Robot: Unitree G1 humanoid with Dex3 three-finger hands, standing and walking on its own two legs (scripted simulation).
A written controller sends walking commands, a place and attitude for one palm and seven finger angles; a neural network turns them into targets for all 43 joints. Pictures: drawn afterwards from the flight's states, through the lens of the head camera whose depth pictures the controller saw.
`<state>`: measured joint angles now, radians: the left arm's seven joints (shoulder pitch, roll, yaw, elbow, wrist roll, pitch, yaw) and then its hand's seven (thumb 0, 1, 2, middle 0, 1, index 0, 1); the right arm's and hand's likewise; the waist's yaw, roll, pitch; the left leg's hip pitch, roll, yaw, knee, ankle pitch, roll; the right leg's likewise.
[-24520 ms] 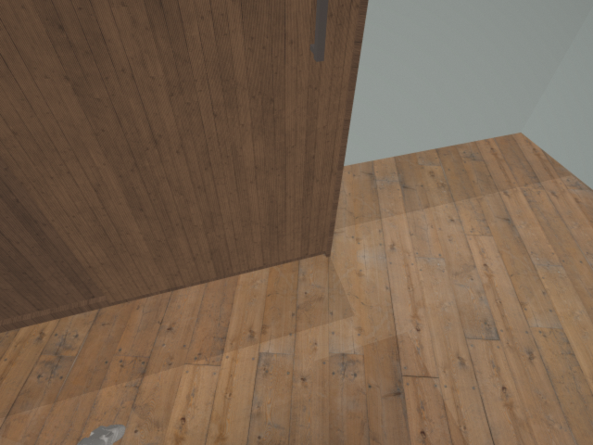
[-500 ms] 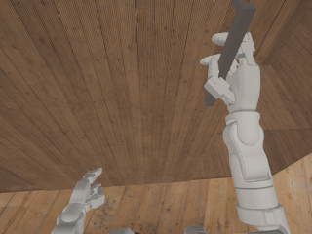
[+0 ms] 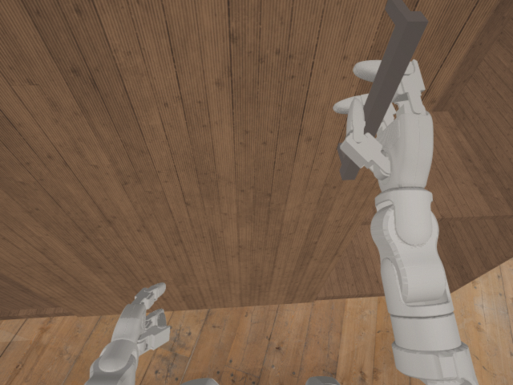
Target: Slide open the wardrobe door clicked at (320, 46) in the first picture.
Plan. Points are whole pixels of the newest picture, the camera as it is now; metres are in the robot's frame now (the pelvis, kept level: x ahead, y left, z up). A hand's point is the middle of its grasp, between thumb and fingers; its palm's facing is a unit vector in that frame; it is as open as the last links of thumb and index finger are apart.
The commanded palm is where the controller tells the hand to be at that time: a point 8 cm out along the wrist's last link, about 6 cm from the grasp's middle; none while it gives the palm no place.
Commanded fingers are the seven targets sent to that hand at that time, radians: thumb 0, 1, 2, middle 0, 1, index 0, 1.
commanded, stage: step sideways, sliding the door along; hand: right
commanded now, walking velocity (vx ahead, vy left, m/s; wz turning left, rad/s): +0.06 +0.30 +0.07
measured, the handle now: (367, 104) +0.39 -0.14 +0.23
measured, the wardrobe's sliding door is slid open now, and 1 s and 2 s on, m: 0.52 0.52 0.52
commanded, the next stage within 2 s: stop walking and hold the door there in 0.40 s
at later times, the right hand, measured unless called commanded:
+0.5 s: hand (349, 138) +0.35 -0.11 +0.22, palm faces +0.06 +1.00 -0.03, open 6.2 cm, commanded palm +0.33 -0.15 +0.21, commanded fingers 0.00 -0.90 -0.90 0.45 1.40 0.45 1.40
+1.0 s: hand (359, 141) +0.35 -0.12 +0.22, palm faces -0.07 +0.99 -0.12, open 6.4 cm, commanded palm +0.33 -0.15 +0.21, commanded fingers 0.00 -0.90 -0.90 0.45 1.40 0.45 1.40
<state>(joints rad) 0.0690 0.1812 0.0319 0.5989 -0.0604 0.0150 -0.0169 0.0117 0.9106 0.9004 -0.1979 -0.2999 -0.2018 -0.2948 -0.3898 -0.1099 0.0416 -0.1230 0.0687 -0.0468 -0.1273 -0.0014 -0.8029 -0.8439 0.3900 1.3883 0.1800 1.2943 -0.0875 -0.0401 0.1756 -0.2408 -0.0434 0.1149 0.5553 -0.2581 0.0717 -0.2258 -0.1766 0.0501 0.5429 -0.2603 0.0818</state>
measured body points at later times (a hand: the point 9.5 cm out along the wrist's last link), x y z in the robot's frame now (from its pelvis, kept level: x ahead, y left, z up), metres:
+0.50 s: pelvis +0.00 +0.00 +0.00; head +0.05 +0.00 +0.45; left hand +0.22 +0.20 -0.09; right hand +0.34 -0.16 +0.22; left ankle +0.03 +0.08 -0.73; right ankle +0.02 -0.22 -0.73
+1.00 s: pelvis +0.00 -0.06 +0.01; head +0.01 -0.04 +0.46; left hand +0.15 +0.19 -0.09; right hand +0.34 -0.17 +0.22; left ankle +0.03 +0.08 -0.73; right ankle +0.02 -0.22 -0.73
